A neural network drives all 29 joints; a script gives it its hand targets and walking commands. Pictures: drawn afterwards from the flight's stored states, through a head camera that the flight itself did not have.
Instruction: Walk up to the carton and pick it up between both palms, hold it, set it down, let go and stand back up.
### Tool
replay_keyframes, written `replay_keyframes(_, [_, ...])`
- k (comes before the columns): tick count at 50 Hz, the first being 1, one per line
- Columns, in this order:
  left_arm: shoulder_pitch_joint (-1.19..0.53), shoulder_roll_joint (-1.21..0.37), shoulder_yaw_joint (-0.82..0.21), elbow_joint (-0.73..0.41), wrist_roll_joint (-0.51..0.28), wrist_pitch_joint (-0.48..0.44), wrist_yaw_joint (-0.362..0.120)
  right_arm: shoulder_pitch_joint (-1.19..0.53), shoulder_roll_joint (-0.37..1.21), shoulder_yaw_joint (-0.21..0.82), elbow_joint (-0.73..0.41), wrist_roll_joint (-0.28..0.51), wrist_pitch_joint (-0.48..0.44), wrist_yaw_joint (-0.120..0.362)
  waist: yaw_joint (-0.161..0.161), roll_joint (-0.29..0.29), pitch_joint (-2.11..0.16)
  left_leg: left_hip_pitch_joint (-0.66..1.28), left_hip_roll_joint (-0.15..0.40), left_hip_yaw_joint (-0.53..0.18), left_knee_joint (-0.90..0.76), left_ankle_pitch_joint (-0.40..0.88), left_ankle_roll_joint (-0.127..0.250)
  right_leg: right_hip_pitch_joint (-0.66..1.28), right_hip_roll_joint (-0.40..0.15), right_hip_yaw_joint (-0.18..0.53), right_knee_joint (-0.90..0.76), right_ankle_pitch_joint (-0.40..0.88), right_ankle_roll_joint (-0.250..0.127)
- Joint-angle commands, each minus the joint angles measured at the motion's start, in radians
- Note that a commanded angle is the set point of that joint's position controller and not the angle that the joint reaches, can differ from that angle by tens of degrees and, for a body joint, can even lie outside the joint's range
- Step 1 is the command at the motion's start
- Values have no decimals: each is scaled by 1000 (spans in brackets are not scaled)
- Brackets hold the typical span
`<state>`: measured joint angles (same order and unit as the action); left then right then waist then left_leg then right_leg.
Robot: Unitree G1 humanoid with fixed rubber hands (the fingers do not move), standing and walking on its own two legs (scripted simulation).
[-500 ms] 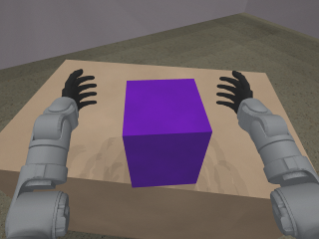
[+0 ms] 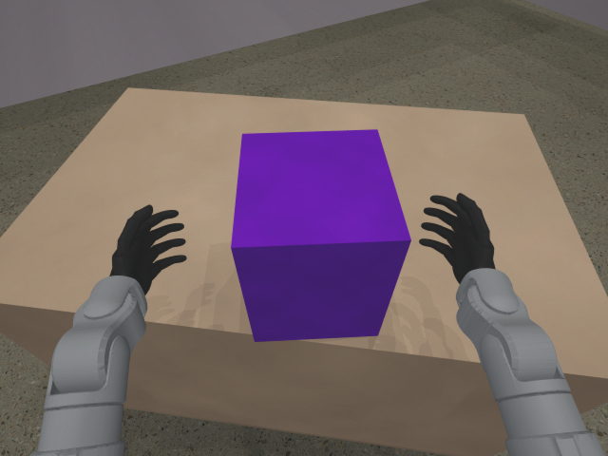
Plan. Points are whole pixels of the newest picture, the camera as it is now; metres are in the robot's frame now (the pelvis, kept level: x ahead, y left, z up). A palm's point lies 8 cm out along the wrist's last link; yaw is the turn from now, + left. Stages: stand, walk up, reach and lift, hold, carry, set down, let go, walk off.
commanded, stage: set down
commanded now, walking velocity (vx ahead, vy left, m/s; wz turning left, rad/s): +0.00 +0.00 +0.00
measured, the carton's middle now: (313, 240) +0.43 +0.04 +0.02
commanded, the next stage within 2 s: let go in 0.92 s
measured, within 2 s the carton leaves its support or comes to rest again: neither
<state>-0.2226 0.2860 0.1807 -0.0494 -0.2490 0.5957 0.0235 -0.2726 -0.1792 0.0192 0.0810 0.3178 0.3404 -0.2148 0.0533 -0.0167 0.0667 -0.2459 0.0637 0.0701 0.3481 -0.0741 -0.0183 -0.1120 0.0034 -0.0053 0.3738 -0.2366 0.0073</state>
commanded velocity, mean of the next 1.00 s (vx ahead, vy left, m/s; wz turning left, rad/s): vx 0.00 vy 0.00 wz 0.00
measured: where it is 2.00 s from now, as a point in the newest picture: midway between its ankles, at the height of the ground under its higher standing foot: outside the picture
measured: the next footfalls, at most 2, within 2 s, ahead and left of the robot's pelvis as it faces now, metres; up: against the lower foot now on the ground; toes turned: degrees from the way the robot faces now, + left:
none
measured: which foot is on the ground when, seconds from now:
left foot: down 0.00-1.00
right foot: down 0.00-1.00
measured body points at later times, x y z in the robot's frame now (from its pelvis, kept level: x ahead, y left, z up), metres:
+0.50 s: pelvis +0.02 +0.00 +0.00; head +0.03 +0.02 +0.45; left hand +0.25 +0.26 +0.05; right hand +0.28 -0.16 +0.06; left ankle +0.07 +0.13 -0.74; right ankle -0.02 -0.12 -0.74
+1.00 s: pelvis +0.03 +0.00 +0.00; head +0.03 +0.02 +0.45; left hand +0.19 +0.24 -0.01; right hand +0.21 -0.17 +0.00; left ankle +0.07 +0.13 -0.74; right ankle -0.02 -0.12 -0.74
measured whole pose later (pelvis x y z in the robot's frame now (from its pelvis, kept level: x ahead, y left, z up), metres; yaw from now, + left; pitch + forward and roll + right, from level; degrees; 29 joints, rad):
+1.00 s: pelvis +0.03 +0.00 +0.00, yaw +0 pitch -4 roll +0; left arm 0.41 0.28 -0.01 0.13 -0.20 -0.17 -0.02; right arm 0.45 -0.10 0.08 0.10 0.18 -0.21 -0.07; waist 0.09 -0.04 0.08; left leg -0.16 0.05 0.07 0.34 -0.12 -0.02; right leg 0.00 -0.01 -0.01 0.33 -0.26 0.00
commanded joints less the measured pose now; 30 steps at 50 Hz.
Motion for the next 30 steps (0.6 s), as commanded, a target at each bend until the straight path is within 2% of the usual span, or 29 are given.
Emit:
replay_keyframes(1, [-290, 156, 59, -186, 0, -91, -4, -249, -102, -31, -212, 2, -59, 9, 10, 34, -403, 392, -60, 5, 18, 173, 6, -154, 31, 4, -98, 101, 33])
replay_keyframes(5, [-180, 117, 64, -169, 30, -112, -19, -140, -76, -15, -212, -1, -60, 15, 22, 26, -320, 376, -66, 5, -2, 141, 4, -154, 26, 10, -117, 73, 27])
replay_keyframes(10, [-69, 94, 45, -214, 45, -160, -25, -25, -62, -24, -280, -33, -99, 26, 21, 37, -259, 385, -71, 6, -4, 135, -6, -183, 30, 5, -135, 50, 21])
replay_keyframes(19, [133, 120, -19, -291, 14, -326, -14, 224, -44, -34, -394, -90, -203, 71, 31, 58, -265, 426, -71, -9, 9, 203, -12, -220, 29, 7, -151, 44, 15])
replay_keyframes(30, [382, 121, -69, -223, 10, -502, -33, 519, -16, -9, -378, -114, -327, 100, 32, 44, -184, 447, -68, -41, 16, 281, -18, -236, 19, 14, -191, 43, 3])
